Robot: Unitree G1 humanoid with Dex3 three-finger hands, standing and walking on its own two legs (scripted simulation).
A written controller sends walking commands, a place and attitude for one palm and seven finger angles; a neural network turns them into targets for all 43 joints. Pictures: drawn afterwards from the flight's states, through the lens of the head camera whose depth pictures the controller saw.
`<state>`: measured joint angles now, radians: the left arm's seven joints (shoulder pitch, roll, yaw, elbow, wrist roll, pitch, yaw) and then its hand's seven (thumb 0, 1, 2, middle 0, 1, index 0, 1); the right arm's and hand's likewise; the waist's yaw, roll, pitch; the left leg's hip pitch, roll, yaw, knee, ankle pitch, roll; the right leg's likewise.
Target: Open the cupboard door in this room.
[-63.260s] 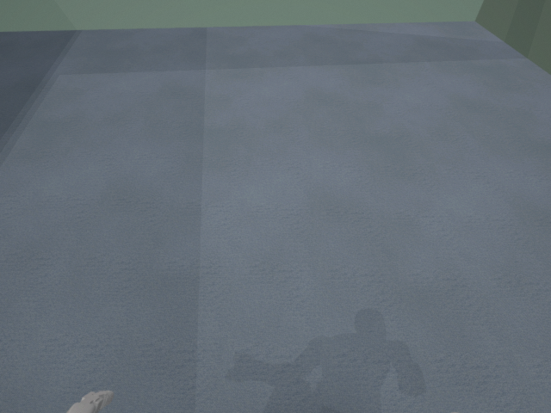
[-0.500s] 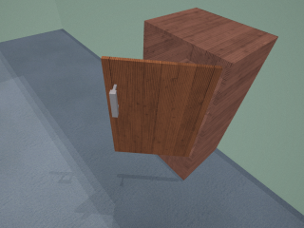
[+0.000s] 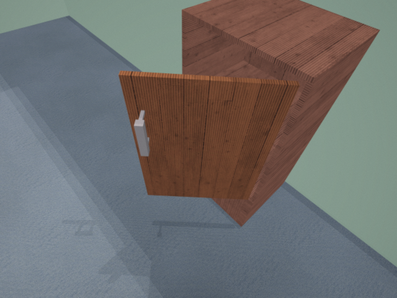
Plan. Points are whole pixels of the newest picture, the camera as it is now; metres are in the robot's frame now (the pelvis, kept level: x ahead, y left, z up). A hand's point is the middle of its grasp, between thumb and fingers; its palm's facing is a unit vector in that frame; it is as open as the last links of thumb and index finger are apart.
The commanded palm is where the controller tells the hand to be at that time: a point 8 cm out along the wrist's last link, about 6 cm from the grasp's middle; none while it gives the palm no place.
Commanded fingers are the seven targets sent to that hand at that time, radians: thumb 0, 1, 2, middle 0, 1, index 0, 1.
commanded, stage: come to a stop and stand still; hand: left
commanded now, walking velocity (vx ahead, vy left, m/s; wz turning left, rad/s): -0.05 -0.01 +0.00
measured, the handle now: (143, 133) +0.53 +0.19 -0.04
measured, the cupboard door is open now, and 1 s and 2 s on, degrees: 45 45 45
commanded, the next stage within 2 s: look again from close up in 1.50 s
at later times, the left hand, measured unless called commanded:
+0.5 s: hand out of the picture -0.07 +0.22 -0.18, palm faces +0.06 -0.98 -0.20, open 7.3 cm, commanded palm none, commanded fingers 0.00 0.90 0.90 -0.20 -0.30 -0.20 -0.30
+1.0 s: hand out of the picture -0.16 +0.25 -0.19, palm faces +0.08 -0.98 -0.18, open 7.3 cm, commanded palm none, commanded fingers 0.00 0.90 0.90 -0.20 -0.30 -0.20 -0.30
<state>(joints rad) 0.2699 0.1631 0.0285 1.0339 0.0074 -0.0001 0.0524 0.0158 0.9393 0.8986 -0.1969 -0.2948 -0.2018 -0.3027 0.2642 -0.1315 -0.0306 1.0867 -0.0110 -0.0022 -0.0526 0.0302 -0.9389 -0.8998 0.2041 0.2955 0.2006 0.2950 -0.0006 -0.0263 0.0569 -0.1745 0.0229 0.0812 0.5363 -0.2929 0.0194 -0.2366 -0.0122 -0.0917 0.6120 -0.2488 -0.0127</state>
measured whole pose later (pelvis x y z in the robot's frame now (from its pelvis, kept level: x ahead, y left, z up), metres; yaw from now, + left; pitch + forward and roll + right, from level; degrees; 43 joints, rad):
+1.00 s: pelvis -0.21 +0.08 -0.02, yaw +1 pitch -3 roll +1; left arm 0.28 0.17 0.04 0.98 0.02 0.04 0.04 0.01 0.93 0.90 -0.20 -0.29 -0.20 -0.30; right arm 0.43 -0.10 -0.01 1.08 -0.03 0.02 -0.03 0.01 -0.91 -0.90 0.20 0.29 0.20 0.29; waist -0.01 -0.06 -0.02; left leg -0.23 -0.08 0.10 0.58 -0.30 0.11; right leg -0.41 0.00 0.04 0.85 -0.36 -0.01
